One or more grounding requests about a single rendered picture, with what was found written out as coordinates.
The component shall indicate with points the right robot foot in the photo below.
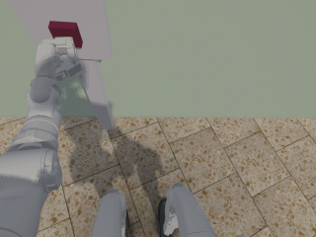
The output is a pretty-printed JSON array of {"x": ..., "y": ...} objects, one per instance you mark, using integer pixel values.
[{"x": 161, "y": 217}]

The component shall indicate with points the robot left upper arm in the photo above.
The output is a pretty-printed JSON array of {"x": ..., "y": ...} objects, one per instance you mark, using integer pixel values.
[{"x": 27, "y": 177}]

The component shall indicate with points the panel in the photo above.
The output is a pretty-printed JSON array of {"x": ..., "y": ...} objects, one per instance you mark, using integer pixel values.
[{"x": 92, "y": 21}]

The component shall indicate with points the robot left hand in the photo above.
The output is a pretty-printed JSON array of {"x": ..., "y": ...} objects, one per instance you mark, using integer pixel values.
[{"x": 47, "y": 59}]

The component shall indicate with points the button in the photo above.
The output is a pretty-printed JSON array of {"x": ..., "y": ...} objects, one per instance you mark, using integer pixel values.
[{"x": 66, "y": 30}]

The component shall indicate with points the left robot forearm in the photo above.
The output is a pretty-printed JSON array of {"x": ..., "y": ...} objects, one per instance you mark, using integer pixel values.
[{"x": 43, "y": 121}]

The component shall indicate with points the right robot thigh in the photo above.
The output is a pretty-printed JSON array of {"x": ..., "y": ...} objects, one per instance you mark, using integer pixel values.
[{"x": 192, "y": 221}]

